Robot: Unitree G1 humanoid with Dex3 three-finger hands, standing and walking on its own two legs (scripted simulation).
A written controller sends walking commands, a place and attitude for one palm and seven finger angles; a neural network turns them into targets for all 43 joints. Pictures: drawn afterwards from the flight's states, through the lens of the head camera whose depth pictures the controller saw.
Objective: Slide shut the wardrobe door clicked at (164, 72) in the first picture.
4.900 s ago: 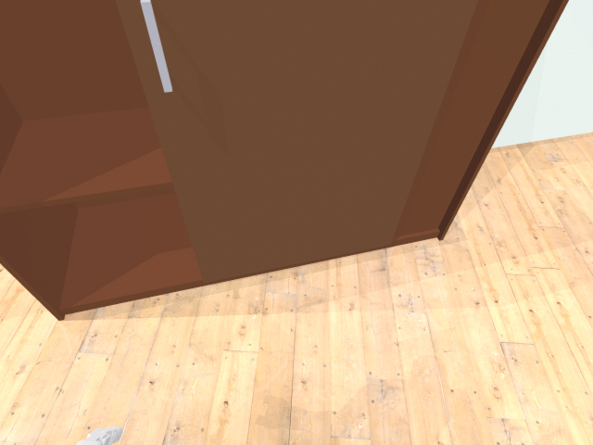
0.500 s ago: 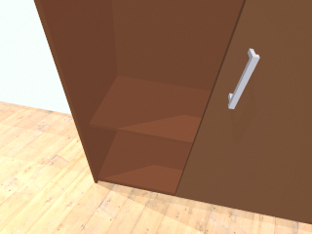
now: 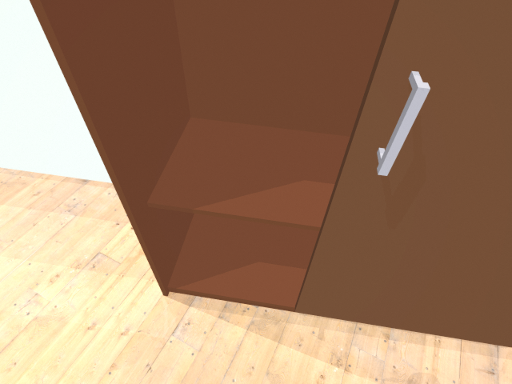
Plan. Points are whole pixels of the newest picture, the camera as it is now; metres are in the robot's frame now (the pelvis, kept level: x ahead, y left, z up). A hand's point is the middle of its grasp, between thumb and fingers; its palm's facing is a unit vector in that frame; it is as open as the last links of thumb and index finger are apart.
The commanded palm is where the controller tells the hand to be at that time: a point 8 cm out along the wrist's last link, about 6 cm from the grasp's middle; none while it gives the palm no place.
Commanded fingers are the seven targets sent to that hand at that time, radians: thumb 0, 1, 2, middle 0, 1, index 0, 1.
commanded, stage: come to a stop and stand still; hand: right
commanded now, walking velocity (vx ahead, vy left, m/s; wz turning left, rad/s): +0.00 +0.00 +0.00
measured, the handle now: (398, 127) +0.48 -0.19 +0.18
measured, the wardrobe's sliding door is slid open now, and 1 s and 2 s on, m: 0.51 0.51 0.51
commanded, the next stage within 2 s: look again from close up in 0.98 s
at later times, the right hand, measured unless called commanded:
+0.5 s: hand out of the picture +0.07 -0.19 -0.17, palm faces +0.02 +0.98 -0.21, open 7.3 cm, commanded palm none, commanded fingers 0.00 -0.90 -0.90 0.20 0.30 0.20 0.30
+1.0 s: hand out of the picture +0.10 -0.18 -0.17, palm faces +0.03 +0.98 -0.21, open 7.3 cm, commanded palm none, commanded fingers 0.00 -0.90 -0.90 0.20 0.30 0.20 0.30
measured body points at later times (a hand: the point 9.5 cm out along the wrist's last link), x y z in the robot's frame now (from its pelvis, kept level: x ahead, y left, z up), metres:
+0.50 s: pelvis +0.06 -0.01 +0.01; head +0.08 +0.00 +0.46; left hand +0.11 +0.23 -0.15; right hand +0.07 -0.24 -0.15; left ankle +0.01 +0.13 -0.73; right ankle +0.07 -0.14 -0.73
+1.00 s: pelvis +0.09 +0.00 +0.01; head +0.11 +0.01 +0.46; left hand +0.10 +0.23 -0.15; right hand +0.10 -0.23 -0.15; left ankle +0.01 +0.13 -0.73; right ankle +0.07 -0.14 -0.73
